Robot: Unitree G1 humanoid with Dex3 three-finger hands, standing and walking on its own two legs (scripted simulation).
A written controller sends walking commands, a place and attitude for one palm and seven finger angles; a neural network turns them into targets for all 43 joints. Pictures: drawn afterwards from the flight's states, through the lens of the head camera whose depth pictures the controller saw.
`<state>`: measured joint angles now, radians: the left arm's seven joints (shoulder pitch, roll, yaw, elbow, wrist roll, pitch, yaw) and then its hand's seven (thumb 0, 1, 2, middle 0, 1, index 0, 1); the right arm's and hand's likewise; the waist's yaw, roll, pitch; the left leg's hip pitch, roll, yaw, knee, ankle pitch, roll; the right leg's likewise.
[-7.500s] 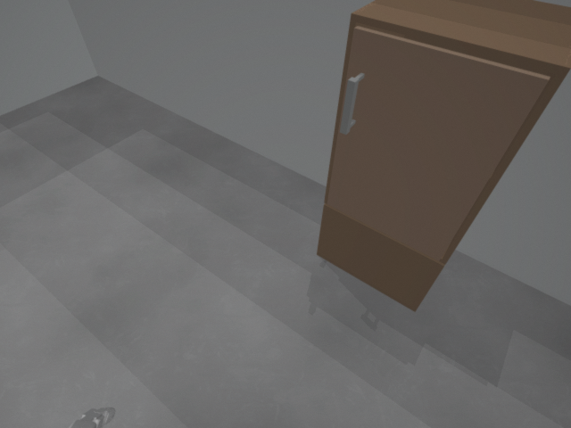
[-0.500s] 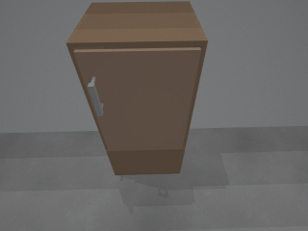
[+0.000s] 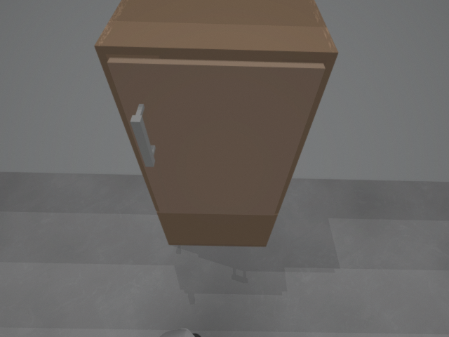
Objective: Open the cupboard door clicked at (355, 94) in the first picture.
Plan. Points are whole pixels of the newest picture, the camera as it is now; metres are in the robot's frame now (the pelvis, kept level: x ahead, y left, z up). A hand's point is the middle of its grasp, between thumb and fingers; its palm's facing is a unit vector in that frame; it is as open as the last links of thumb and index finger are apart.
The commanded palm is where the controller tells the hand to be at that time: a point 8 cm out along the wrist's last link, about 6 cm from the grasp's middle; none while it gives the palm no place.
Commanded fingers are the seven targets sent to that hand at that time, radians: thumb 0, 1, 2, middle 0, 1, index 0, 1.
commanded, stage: come to a stop and stand still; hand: left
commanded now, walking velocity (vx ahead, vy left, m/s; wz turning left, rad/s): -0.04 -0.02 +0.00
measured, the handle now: (145, 136) +0.51 +0.22 +0.01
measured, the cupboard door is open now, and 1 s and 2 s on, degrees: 0 0 0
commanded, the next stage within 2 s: look again from close up in 0.80 s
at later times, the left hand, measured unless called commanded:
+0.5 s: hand out of the picture -0.04 +0.18 -0.17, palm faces +0.06 -0.98 -0.18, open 7.3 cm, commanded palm none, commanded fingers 0.00 0.90 0.90 -0.20 -0.30 -0.20 -0.30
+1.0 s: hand out of the picture -0.11 +0.16 -0.17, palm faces +0.04 -0.98 -0.17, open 7.4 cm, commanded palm none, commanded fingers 0.00 0.90 0.90 -0.20 -0.30 -0.20 -0.30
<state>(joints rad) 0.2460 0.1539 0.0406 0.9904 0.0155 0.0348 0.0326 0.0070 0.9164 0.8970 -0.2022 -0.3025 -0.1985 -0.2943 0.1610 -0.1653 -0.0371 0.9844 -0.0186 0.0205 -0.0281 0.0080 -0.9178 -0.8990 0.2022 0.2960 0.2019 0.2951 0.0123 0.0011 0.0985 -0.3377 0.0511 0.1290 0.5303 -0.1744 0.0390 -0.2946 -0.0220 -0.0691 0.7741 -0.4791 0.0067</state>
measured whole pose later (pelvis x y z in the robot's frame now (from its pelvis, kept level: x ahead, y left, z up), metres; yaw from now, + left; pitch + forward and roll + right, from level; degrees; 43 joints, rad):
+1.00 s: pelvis -0.07 +0.00 +0.00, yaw +2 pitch +0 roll +0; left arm 0.39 0.12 0.00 1.07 0.03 0.01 0.03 0.01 0.90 0.90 -0.20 -0.30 -0.20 -0.29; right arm 0.36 -0.13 -0.01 1.05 -0.02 0.01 -0.02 0.01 -0.90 -0.90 0.20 0.30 0.20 0.30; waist -0.01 0.00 0.00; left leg -0.28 0.00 0.06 0.52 -0.24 0.03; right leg -0.29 -0.04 -0.09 0.52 -0.22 -0.01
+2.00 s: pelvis -0.09 +0.00 -0.08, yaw +4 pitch +10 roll -1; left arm 0.42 0.23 0.17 0.19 -0.27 -0.42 -0.31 0.01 0.56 0.75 -0.23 -0.52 -0.23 -0.51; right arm 0.19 -0.28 -0.03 0.44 0.04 -0.25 -0.02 0.01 -0.90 -0.90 0.20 0.30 0.20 0.30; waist 0.01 -0.05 -0.11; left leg -0.85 -0.01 0.01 1.16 -0.49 0.03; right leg -0.84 -0.01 -0.06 1.15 -0.48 -0.03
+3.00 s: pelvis -0.05 +0.01 -0.05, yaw +4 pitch +11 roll -3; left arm 0.09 0.40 0.38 0.30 -0.35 -0.27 -0.48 -0.01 -0.48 0.31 -0.30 -1.19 -0.30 -1.18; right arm 0.28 -0.27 0.05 0.51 0.05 -0.19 -0.06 0.01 -0.90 -0.90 0.21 0.30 0.21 0.30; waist -0.01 0.02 -0.12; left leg -0.73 0.00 -0.02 1.01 -0.47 0.03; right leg -0.70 0.01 -0.08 0.94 -0.44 -0.02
